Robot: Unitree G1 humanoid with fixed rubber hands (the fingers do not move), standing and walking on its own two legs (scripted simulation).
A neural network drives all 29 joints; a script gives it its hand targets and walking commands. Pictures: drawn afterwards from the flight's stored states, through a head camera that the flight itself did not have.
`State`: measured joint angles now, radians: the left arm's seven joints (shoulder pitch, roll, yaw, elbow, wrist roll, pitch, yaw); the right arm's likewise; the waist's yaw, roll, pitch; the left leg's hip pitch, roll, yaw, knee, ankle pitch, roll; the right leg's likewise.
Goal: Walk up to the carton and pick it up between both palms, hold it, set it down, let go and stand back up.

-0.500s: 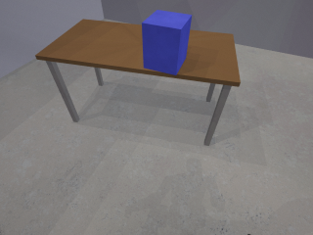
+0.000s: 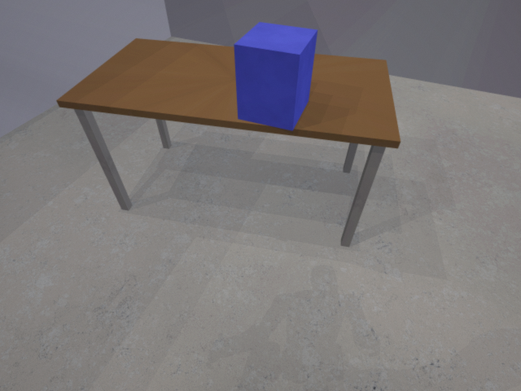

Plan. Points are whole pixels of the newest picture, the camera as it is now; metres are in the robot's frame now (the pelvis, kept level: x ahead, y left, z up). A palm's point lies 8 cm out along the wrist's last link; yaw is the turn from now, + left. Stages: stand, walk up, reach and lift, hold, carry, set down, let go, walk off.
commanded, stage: walk up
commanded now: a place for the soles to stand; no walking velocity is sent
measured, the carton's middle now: (276, 76) +1.07 -0.04 +0.00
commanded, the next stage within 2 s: none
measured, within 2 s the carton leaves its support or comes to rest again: neither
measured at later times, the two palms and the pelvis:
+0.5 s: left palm (76, 339) +0.26 +0.35 -0.13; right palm out of the picture +0.09 -0.26 -0.11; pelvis +0.14 +0.06 -0.01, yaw -7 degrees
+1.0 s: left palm (102, 247) +0.45 +0.37 -0.12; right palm (391, 322) +0.28 -0.24 -0.10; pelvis +0.32 +0.08 -0.01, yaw -10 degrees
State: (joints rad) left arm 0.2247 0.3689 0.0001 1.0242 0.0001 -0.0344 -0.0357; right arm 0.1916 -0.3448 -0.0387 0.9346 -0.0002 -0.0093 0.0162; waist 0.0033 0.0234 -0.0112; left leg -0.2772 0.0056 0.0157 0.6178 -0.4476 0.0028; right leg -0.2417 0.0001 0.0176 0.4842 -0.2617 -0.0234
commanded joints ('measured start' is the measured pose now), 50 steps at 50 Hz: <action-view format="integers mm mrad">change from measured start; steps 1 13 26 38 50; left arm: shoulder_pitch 46 -8 -105 -25 -92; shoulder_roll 336 235 187 293 218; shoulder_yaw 125 74 81 117 78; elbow -92 -120 -182 -216 -232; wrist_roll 31 1 9 22 5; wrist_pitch -46 -24 -23 -32 -31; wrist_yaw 13 5 -8 3 -2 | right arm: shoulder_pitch -75 149 151 196 205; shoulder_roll -244 -269 -297 -253 -322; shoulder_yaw -83 -102 -95 -86 -94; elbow -102 -59 -114 -89 -78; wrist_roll -49 -32 -22 -15 -33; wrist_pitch -56 -102 -68 -55 -99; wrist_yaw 30 -19 -15 30 -11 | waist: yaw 36 -62 -33 -16 -65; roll -124 69 55 -254 159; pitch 97 7 75 92 55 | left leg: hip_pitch -279 494 280 -11 352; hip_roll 45 255 201 46 270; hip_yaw -52 -234 -19 2 -171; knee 131 -311 -138 104 -210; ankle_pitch -49 631 785 -90 656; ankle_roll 9 4 48 7 205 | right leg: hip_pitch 119 -495 -102 -115 -452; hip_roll -274 -13 48 -162 -24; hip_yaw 487 99 -143 257 -11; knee -324 537 36 -223 403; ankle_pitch -409 -53 99 -196 -205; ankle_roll -215 7 -37 -206 10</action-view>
